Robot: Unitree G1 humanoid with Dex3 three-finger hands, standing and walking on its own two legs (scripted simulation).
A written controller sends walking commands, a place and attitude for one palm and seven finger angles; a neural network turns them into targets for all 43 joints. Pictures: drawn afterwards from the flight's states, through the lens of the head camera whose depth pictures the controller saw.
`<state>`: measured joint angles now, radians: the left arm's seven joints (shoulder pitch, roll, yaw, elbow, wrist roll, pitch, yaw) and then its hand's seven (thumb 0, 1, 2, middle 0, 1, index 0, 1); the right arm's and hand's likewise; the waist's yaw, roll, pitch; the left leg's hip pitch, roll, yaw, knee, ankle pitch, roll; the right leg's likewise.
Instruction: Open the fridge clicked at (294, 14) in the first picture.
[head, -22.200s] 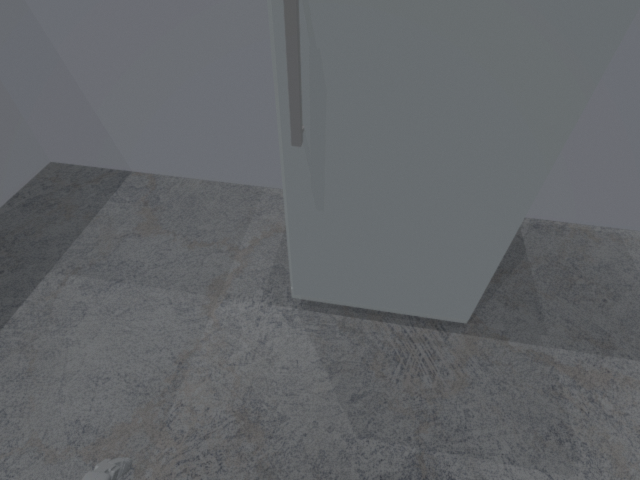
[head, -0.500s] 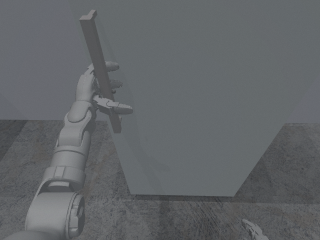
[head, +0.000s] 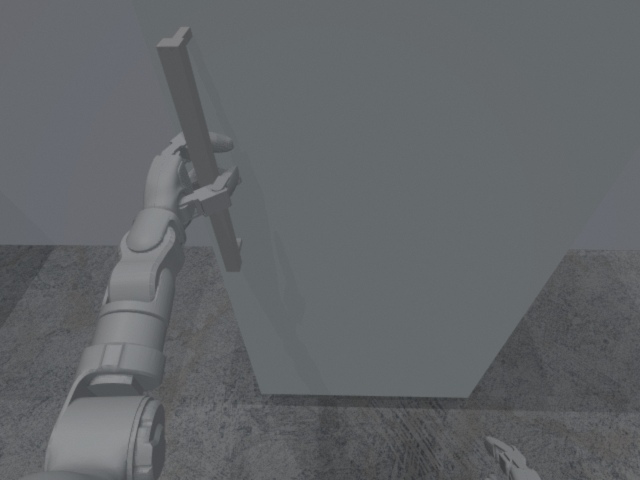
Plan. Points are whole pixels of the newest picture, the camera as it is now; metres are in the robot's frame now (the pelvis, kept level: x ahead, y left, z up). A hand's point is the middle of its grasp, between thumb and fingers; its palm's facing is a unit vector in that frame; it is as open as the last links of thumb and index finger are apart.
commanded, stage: grip the handle and tug to test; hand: left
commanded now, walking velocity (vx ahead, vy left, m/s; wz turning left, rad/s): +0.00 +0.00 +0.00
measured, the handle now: (213, 172) +0.46 +0.17 +0.16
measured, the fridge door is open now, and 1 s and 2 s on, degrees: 0 0 23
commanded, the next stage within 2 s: pull the door a little, standing still in 0.78 s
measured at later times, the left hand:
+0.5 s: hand (220, 191) +0.40 +0.15 +0.17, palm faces +0.05 -1.00 +0.00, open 5.6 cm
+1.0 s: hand (220, 193) +0.40 +0.15 +0.17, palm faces +0.04 -1.00 +0.00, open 5.7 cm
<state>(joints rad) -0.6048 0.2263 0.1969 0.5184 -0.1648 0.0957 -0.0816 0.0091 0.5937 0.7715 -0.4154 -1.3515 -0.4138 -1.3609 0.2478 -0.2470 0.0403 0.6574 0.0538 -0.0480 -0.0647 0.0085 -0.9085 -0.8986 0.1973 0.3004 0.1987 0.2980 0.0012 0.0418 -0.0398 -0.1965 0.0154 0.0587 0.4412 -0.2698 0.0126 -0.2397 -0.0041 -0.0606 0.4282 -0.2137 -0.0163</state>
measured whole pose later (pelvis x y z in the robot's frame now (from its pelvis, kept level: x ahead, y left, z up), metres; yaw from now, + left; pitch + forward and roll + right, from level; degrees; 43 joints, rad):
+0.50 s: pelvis +0.00 +0.00 +0.00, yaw +0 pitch +1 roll +0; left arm -0.57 0.21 0.19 0.45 -0.16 0.14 -0.05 0.01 0.74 0.80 -0.39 -1.40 -0.37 -1.40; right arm 0.23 -0.24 0.04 0.65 0.05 -0.04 -0.07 0.01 -0.91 -0.90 0.20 0.30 0.20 0.30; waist 0.01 0.04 -0.04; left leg -0.18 0.02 0.06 0.43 -0.27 0.01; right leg -0.22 0.00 -0.06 0.42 -0.21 -0.02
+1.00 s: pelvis +0.03 +0.00 +0.00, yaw +0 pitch +1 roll -1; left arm -0.41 0.19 0.17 0.17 -0.17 0.26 -0.05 0.01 0.75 0.78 -0.36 -1.40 -0.34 -1.40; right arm 0.20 -0.24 0.03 0.61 0.05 0.01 -0.06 0.01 -0.91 -0.90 0.20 0.30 0.20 0.30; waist 0.02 0.05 -0.05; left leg -0.13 0.02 0.07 0.41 -0.30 0.01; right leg -0.18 0.00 -0.05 0.41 -0.25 -0.01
